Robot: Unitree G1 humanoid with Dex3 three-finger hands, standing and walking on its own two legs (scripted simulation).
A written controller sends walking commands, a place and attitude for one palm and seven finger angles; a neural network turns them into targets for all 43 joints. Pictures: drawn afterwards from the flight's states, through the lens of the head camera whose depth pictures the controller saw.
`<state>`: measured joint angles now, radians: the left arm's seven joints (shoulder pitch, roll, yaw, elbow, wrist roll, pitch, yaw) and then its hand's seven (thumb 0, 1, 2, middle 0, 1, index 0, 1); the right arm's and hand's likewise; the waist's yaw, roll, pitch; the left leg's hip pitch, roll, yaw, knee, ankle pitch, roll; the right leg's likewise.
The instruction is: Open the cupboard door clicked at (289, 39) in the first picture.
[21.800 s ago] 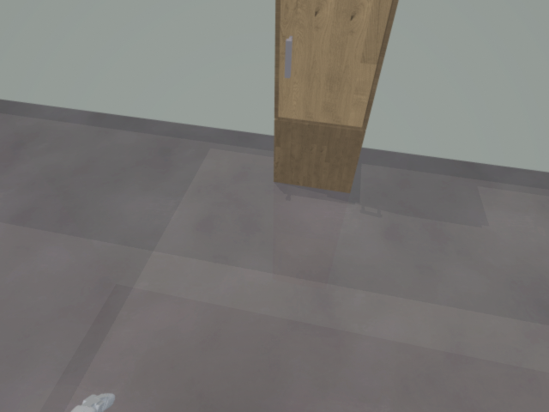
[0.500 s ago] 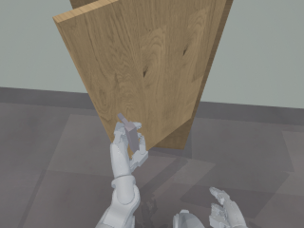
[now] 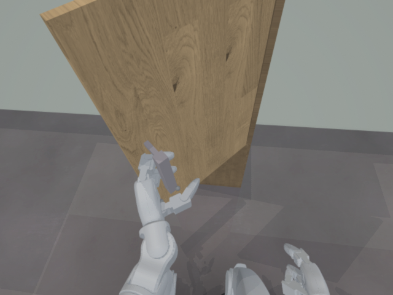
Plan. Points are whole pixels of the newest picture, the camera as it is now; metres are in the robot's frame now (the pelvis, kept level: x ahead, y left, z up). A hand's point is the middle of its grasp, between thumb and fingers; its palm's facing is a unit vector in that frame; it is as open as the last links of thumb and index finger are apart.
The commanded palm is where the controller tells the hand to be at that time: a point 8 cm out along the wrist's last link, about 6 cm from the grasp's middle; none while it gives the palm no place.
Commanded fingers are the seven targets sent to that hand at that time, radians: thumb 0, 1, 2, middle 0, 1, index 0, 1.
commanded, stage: open thumb and fingers to let go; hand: left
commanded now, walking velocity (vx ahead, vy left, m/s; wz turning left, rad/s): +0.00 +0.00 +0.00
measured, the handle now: (160, 168) +0.36 +0.08 +0.03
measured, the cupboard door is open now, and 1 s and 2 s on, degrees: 48 48 48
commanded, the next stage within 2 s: slide the hand sideways off the handle in 0.46 s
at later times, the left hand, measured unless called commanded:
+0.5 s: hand (177, 189) +0.32 +0.05 +0.03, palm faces +0.19 -0.98 -0.03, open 15.1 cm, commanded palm +0.28 +0.09 +0.03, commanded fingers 0.00 -0.50 0.30 -0.15 -0.30 -0.15 -0.30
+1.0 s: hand (171, 207) +0.28 +0.06 +0.03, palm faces -0.19 -0.98 +0.04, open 16.2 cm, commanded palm +0.26 +0.11 +0.03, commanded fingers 0.00 -0.50 0.30 -0.15 -0.30 -0.15 -0.30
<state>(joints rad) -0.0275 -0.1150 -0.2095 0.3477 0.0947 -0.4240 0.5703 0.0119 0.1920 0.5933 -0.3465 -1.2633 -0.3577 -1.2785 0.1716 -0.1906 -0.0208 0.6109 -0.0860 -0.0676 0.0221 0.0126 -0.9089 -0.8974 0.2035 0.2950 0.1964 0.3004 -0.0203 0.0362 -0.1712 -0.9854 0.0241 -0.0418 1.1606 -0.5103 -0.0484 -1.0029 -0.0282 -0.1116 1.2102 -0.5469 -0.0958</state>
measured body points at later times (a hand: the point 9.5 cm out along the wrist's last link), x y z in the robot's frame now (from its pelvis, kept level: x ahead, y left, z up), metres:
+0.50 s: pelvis +0.00 +0.03 +0.00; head +0.07 +0.01 +0.44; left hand +0.30 +0.10 +0.03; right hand +0.16 -0.19 -0.11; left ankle +0.03 +0.17 -0.64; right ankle +0.02 -0.06 -0.64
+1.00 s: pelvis +0.00 +0.06 -0.01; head +0.08 +0.05 +0.43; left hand +0.29 +0.11 +0.03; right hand +0.15 -0.17 -0.11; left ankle +0.03 +0.17 -0.64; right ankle +0.02 -0.06 -0.64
